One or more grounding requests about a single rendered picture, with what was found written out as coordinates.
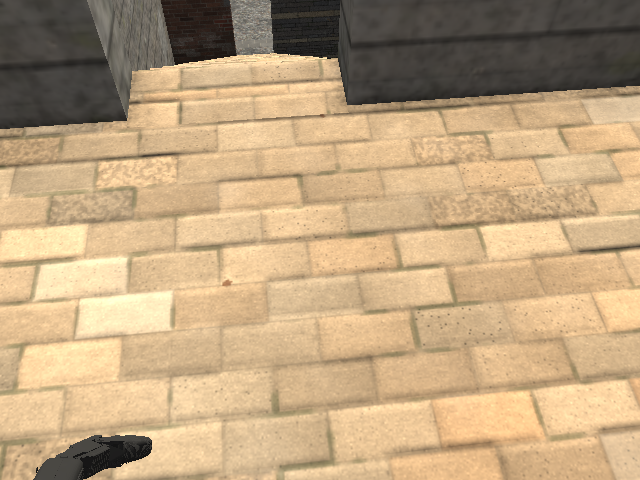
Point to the left robot hand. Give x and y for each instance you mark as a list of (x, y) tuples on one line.
[(92, 455)]

